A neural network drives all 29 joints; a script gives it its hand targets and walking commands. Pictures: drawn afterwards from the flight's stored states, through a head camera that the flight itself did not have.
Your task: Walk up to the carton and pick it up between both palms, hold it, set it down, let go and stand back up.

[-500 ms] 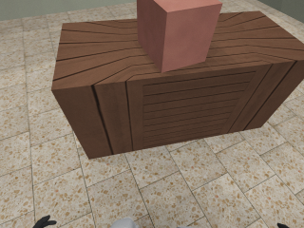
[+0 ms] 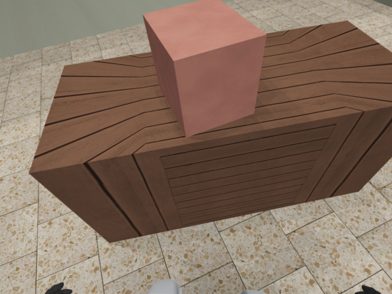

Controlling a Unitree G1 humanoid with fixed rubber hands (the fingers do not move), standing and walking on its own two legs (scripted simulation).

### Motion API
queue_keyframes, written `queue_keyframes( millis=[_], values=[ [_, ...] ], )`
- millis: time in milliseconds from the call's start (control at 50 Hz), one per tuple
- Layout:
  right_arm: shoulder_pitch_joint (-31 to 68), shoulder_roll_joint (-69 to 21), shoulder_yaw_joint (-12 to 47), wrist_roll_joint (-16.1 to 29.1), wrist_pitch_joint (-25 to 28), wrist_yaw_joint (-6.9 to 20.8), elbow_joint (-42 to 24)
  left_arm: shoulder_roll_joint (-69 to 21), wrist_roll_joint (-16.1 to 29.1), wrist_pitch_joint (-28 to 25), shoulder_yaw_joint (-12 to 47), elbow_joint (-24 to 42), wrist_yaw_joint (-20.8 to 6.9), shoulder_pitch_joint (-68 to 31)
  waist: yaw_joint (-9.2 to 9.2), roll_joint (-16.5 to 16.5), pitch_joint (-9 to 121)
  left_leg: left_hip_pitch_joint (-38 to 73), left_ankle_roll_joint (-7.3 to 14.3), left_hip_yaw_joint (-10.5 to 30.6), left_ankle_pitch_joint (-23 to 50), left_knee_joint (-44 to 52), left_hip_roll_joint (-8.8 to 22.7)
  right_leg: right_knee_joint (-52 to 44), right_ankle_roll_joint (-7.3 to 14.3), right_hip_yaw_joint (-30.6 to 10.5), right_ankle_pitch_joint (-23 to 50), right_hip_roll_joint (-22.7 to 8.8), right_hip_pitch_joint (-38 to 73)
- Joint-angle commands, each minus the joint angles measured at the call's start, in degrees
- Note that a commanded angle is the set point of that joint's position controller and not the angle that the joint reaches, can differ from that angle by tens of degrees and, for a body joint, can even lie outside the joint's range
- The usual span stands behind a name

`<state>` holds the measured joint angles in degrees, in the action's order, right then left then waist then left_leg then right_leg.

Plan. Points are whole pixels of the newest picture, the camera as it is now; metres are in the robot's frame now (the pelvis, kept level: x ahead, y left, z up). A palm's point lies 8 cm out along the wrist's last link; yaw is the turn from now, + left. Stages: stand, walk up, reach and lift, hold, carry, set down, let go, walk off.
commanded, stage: walk up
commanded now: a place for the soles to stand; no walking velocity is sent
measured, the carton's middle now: (201, 66) +0.75 +0.00 +0.04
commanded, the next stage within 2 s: none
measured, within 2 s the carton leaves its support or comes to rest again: neither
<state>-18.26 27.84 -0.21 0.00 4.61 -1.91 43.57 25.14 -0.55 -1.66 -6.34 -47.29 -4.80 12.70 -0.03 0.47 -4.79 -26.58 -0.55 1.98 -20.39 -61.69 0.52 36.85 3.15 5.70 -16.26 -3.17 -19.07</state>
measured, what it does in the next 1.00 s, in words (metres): walks ahead: left foot, then right foot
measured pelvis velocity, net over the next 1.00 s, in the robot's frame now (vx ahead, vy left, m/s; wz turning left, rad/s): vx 0.19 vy -0.11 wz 0.06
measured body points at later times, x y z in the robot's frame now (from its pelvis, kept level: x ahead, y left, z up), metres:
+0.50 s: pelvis +0.15 -0.05 -0.02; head +0.18 -0.02 +0.43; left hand +0.26 +0.27 -0.14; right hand +0.21 -0.40 -0.08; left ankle +0.21 +0.10 -0.73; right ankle +0.16 -0.15 -0.69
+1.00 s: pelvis +0.19 -0.11 -0.01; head +0.23 -0.13 +0.44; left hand +0.27 +0.25 -0.08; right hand +0.29 -0.44 -0.13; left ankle +0.21 +0.05 -0.68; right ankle +0.23 -0.18 -0.73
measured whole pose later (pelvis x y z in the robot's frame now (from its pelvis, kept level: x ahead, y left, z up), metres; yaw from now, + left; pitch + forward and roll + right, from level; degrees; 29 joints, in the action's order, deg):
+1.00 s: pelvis +0.19 -0.11 -0.01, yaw +4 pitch -3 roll +2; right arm -16.7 27.8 -0.2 0.0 0.7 -2.2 43.5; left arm 25.2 -0.5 -0.6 -6.3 -46.5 -0.8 10.8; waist 0.0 -1.7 -9.0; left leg -27.4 -1.6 3.3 -23.1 -58.1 -0.8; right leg 40.4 3.7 6.5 -19.0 -2.4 -18.5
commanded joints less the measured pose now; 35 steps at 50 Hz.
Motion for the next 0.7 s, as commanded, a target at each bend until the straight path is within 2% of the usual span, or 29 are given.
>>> queue_keyframes(
  millis=[0, 20, 40, 80, 100, 120, 140, 180, 200, 220, 240, 260, 280, 300, 320, 340, 360, 400, 460, 480, 500, 540, 560, 580, 600, 620, 640, 660, 680],
  values=[
    [-7.1, 10.6, -5.8, 0.4, -0.4, 0.2, 3.9, 10.9, -0.3, -1.0, -3.3, 6.1, 1.3, 1.9, -3.36, 9.5, 2.8, -11.1, 0.5, 1.3, 6.9, 0.1, 2.5, -21.4, -0.2, -12.3, -2.3, -10.4, 14.5],
    [-7.7, 10.0, -5.7, 0.6, -0.5, 0.1, 3.7, 11.3, -0.4, -0.7, -3.3, 6.5, 1.1, 2.2, -2.66, 7.2, 1.9, -10.7, 0.1, 0.2, 6.5, 1.5, 1.9, -20.4, 0.4, -9.8, 2.7, -10.4, 15.2],
    [-6.9, 9.7, -5.4, 0.5, -0.4, -0.1, 2.9, 10.1, -0.3, -0.7, -3.0, 6.5, 1.2, 2.1, -2.90, 7.8, 1.0, -12.0, 0.3, -0.5, 7.8, 3.9, 1.1, -19.6, 0.1, -7.8, 10.0, -8.7, 16.7],
    [-6.2, 9.1, -5.2, 0.6, -0.2, -0.4, 2.2, 9.7, -0.2, -0.4, -2.9, 7.5, 0.9, -0.2, -2.05, 8.7, -0.3, -8.4, 0.1, -2.7, 9.9, 9.4, 1.0, -19.8, -0.1, -3.7, 12.4, -6.7, 13.0],
    [-6.0, 8.6, -5.2, 0.9, -0.3, -0.5, 1.9, 10.1, -0.8, 0.1, -2.9, 7.1, 0.9, 0.1, -2.73, 11.1, -0.2, -9.5, 0.3, -3.0, 9.1, 11.6, 1.1, -18.5, 0.8, -3.5, 12.1, -7.4, 15.6],
    [-4.0, 8.5, -4.8, 0.7, -0.2, -0.5, 1.0, 9.9, -1.0, 0.4, -2.9, 7.6, 0.9, 1.1, -4.05, 10.1, 0.5, -8.7, 0.5, -4.3, 8.4, 15.4, 1.4, -18.5, 2.8, -5.2, 11.3, -7.9, 17.3],
    [-3.3, 8.4, -4.6, 0.5, 0.1, -0.5, 0.5, 10.0, -1.1, 0.7, -3.1, 8.2, 0.8, -0.1, -3.98, 10.4, 0.5, -7.8, 0.7, -7.0, 8.8, 18.8, 1.7, -16.4, 3.8, -2.9, 13.2, -6.9, 16.3],
    [-4.1, 7.7, -4.6, 0.1, 1.1, -0.8, 0.1, 9.2, -1.5, 1.4, -2.5, 8.6, 0.5, -0.8, -3.92, 11.3, 3.7, -2.0, 1.7, -10.7, 8.2, 24.3, 0.7, -11.2, 7.2, -3.5, 17.4, -8.5, 17.7],
    [-6.2, 7.9, -4.6, 0.0, 1.2, -1.0, 1.0, 9.3, -1.7, 1.8, -2.5, 9.0, 0.6, -2.2, -2.56, 10.6, 4.2, 2.3, 2.4, -11.4, 9.7, 25.8, 0.8, -8.2, 7.0, -2.7, 18.9, -8.2, 15.6],
    [-9.6, 7.9, -4.8, -0.6, 1.6, -1.5, 2.4, 8.7, -1.4, 2.0, -2.3, 9.7, 0.3, -4.2, -0.55, 7.5, 6.2, 9.2, 2.8, -12.9, 14.2, 29.4, -1.1, -2.8, 6.4, 0.6, 18.3, -5.7, 12.7],
    [-15.1, 8.8, -5.5, -0.8, 1.8, -2.1, 4.1, 7.9, -1.4, 2.3, -1.8, 9.7, 0.6, -3.5, 1.84, 5.1, 8.6, 17.3, 4.0, -9.8, 13.1, 31.7, -2.1, 7.1, 4.6, 1.4, 20.7, -3.5, 9.9],
    [-19.4, 12.1, -6.9, -1.0, 1.9, -2.5, 4.1, 6.9, -1.2, 2.5, -1.7, 9.6, 0.8, -1.8, 4.31, -1.3, 9.6, 24.3, 6.5, 3.8, 3.5, 34.0, 2.9, 17.7, 2.6, -1.1, 17.8, -1.5, 1.8],
    [-19.6, 19.9, -8.7, -1.8, 1.4, -3.2, 2.8, 5.4, -1.3, 2.7, -1.8, 11.1, 1.2, -1.2, 3.99, -16.1, 7.9, 29.3, 13.3, 33.0, -0.2, 40.1, 16.9, 29.3, -1.3, -1.9, -9.6, 5.3, -14.9],
    [-16.8, 20.8, -9.0, -0.9, 1.0, -3.6, 1.6, 11.0, -2.0, 3.9, -3.1, 11.2, 1.7, -4.7, 4.21, -9.0, 3.7, 24.0, 16.4, 43.2, -8.7, 44.5, 20.9, 35.1, -3.0, -10.7, -19.2, 3.0, -19.3],
    [-12.0, 20.1, -8.6, 0.3, 1.0, -3.8, 0.1, 13.8, -1.4, 4.4, -4.1, 10.6, 1.4, -4.3, 2.71, -4.1, 1.4, 19.2, 18.4, 45.2, -18.4, 47.0, 23.5, 39.0, -3.4, -14.5, -17.4, 0.5, -19.3],
    [-6.6, 19.3, -8.7, 0.1, 1.4, -4.0, -0.8, 14.1, -1.0, 4.5, -3.9, 9.1, 1.2, -2.0, -0.14, -1.8, 1.0, 16.8, 17.9, 42.0, -17.7, 45.8, 23.7, 41.3, -3.2, -15.7, -12.7, -2.0, -18.0],
    [-5.5, 16.5, -7.6, 0.4, 1.9, -4.2, -1.4, 13.7, -1.0, 4.3, -4.0, 7.9, 0.9, -1.7, -0.31, -1.1, 0.2, 14.1, 15.9, 34.9, -10.5, 43.8, 21.0, 37.6, -2.7, -14.1, -10.3, -2.9, -16.5],
    [-5.9, 15.3, -6.9, 0.3, 2.2, -4.2, -0.9, 12.6, -1.1, 4.6, -4.3, 6.8, 0.2, -0.9, -0.57, -5.9, -0.1, 7.0, 12.5, 21.9, 3.6, 39.4, 13.7, 30.7, -3.2, -12.3, -8.1, -3.2, -11.0],
    [-5.8, 14.7, -6.1, -1.1, 2.0, -3.5, -0.4, 9.3, -0.9, 4.5, -2.9, 6.3, 0.5, -2.1, 0.87, -12.7, 1.4, 8.4, 12.3, 16.9, 15.3, 34.9, 11.5, 18.4, -2.6, -8.5, -10.9, -2.1, -9.1],
    [-3.0, 15.3, -6.3, -1.3, 1.8, -3.2, -1.4, 8.7, -0.7, 4.2, -2.8, 6.0, 1.1, -1.9, -0.20, -15.3, 2.2, 6.2, 12.3, 17.5, 18.4, 33.7, 12.8, 14.8, -2.2, -8.3, -11.4, -2.2, -5.2],
    [-1.3, 14.4, -5.9, -1.6, 1.4, -3.0, -1.5, 8.7, -0.7, 3.8, -3.0, 6.0, 1.4, -2.3, 0.02, -14.4, 3.6, 6.0, 11.5, 15.6, 20.7, 32.0, 12.8, 10.5, -1.8, -6.6, -12.1, -0.8, -1.8],
    [1.8, 13.6, -5.5, -1.2, 0.3, -2.6, -2.0, 7.8, -0.4, 2.7, -3.1, 3.2, 2.6, 4.7, -4.20, -11.1, 6.3, 0.1, 8.4, 11.8, 25.3, 23.7, 10.1, -2.8, -1.2, -5.9, -1.7, 1.1, 10.7],
    [1.6, 9.8, -4.3, -1.1, -0.4, -2.3, -2.1, 9.5, -1.0, 1.8, -3.7, 2.2, 3.3, 7.6, -5.63, -4.8, 7.5, -1.4, 5.7, 7.2, 17.1, 15.2, 4.1, -8.4, -1.9, -7.4, 2.8, -0.3, 14.1],
    [1.4, 4.8, -2.8, -0.7, -0.8, -2.2, -3.5, 15.2, -1.8, 1.3, -4.3, 2.0, 3.9, 6.2, -4.72, 9.1, 7.1, -9.0, 2.0, 2.3, 3.0, 3.2, -4.2, -17.1, 0.5, -26.0, 5.2, -14.1, 14.2],
    [1.0, 8.0, -4.4, -0.1, -2.2, -3.0, -1.9, 17.5, -1.4, 1.4, -4.7, 3.4, 3.8, 0.7, -2.95, 9.5, 4.4, -12.0, 1.6, 3.0, -13.7, -1.3, -3.7, -19.2, 2.5, -32.8, 2.6, -21.2, 9.5],
    [0.1, 10.9, -4.9, -0.4, -2.6, -3.2, -0.9, 16.3, -1.1, 1.2, -4.5, 4.0, 3.7, -0.4, -2.68, 8.2, 2.7, -10.8, 1.8, 4.6, -13.3, -5.0, -2.6, -18.7, 4.5, -30.3, -2.5, -20.7, 7.4],
    [-1.7, 10.5, -4.9, -0.2, -2.5, -2.7, -0.4, 14.1, -0.7, 1.0, -3.5, 4.6, 4.0, -1.8, -1.41, 6.7, 1.9, -10.8, 1.9, 4.5, -10.7, -5.6, -2.3, -17.1, 4.7, -25.8, 0.6, -19.0, 8.5],
    [-3.1, 10.1, -5.1, -0.3, -2.2, -2.1, -0.3, 13.1, -0.9, 0.7, -3.4, 4.7, 4.2, -2.1, -1.30, 4.5, 2.4, -10.8, 1.9, 5.4, -8.6, -5.1, -1.6, -15.5, 4.4, -23.2, 2.2, -17.1, 11.2],
    [-5.0, 10.2, -5.3, -0.5, -2.2, -1.6, 0.8, 11.6, -0.3, 0.3, -3.0, 4.8, 4.5, -2.2, -0.24, 5.5, 3.2, -11.2, 1.4, 4.7, -5.2, -4.1, 0.0, -13.7, 1.8, -19.3, 9.9, -15.0, 12.7]
  ],
)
